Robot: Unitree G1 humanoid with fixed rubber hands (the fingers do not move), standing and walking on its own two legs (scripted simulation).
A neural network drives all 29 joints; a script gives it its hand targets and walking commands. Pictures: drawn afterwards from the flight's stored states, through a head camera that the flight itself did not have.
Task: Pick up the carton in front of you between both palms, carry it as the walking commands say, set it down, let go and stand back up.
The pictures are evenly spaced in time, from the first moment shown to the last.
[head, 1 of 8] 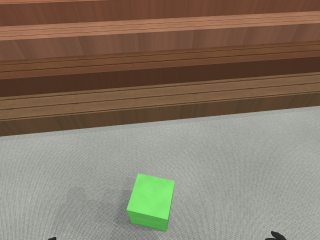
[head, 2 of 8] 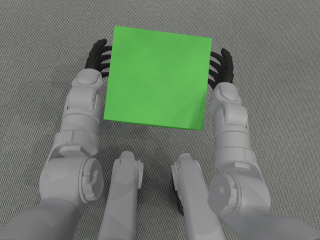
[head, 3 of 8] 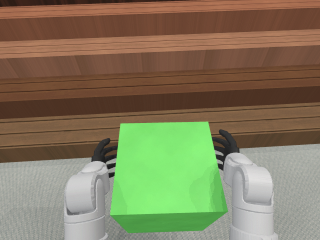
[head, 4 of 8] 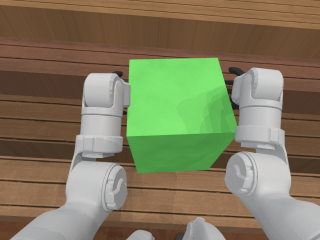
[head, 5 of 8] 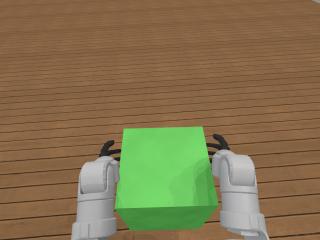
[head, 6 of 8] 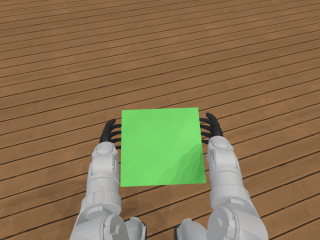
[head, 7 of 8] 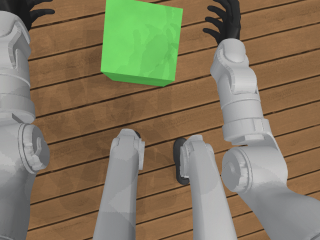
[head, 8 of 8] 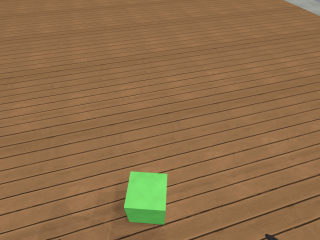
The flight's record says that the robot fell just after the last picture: no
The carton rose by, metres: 2.48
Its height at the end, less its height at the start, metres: +1.73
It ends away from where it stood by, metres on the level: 5.39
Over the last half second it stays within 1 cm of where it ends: yes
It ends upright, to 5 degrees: yes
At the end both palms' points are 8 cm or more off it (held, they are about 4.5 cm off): yes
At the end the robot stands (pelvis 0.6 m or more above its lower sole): yes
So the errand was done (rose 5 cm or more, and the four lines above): yes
